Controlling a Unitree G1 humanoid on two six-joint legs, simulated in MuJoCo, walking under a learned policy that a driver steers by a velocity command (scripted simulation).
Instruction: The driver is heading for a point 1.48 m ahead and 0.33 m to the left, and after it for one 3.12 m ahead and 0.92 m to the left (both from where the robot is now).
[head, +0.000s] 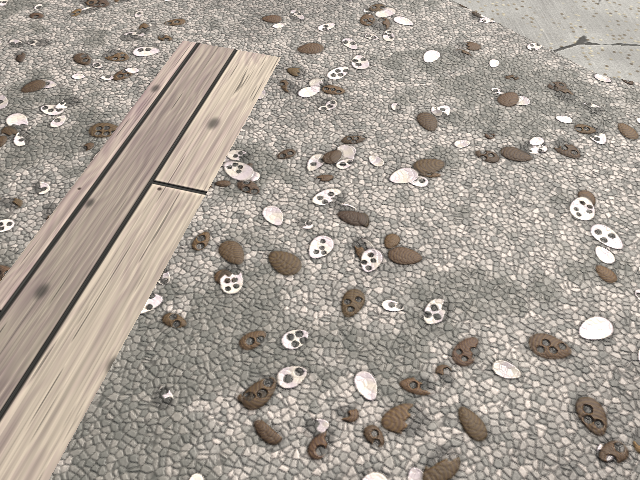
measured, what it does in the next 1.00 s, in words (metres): walks ahead, turning left: right foot, then left foot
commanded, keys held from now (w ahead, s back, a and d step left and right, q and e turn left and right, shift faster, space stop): w+q+shift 0.48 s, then w+shift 0.10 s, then w+e+shift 0.42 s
